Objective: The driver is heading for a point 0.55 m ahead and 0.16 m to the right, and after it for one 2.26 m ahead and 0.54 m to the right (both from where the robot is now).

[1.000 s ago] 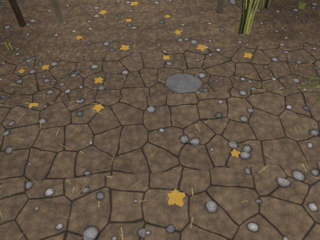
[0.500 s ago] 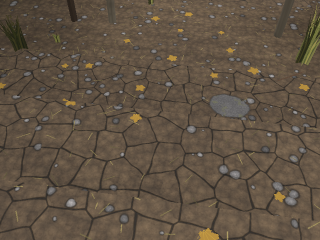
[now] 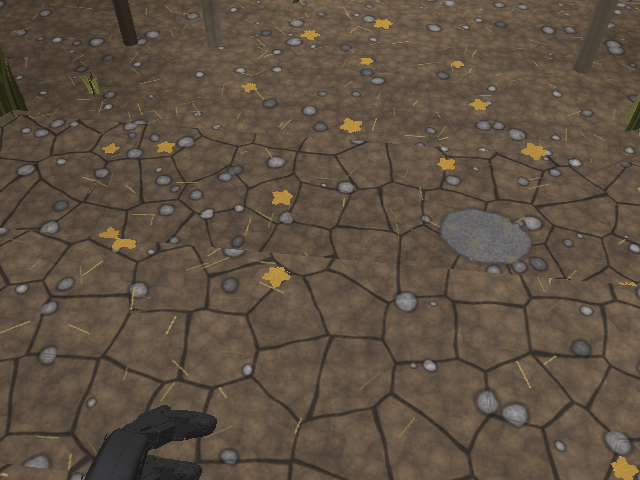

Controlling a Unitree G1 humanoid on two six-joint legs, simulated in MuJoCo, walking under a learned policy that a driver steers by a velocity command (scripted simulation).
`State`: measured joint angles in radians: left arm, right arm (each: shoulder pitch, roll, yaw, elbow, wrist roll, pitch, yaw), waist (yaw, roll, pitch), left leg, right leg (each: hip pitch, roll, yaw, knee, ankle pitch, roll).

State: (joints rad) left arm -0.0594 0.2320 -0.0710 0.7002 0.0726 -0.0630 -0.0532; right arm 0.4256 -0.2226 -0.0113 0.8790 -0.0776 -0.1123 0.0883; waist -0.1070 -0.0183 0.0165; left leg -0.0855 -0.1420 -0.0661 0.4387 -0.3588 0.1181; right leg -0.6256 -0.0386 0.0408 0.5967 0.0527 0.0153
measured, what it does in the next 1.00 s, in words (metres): goes down, turning right: right foot, then left foot 0.17 m lower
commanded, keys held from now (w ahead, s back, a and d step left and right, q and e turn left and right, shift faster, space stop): w+e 0.56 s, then e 0.36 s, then no key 0.06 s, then q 0.02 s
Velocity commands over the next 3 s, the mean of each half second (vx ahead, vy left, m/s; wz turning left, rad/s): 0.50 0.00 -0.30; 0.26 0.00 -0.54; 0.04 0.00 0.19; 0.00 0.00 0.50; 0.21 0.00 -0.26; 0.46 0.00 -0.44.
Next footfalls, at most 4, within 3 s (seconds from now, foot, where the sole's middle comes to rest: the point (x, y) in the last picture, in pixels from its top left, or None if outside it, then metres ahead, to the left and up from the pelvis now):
0.12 right None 0.27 -0.12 -0.77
0.70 left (276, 451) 0.63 0.06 -0.94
1.10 right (385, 458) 0.59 -0.19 -0.94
1.50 left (274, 433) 0.67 0.06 -0.94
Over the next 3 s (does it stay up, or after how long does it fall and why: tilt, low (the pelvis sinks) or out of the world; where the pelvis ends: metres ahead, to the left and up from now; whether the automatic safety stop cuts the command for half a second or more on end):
stays up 0.98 -0.18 -0.16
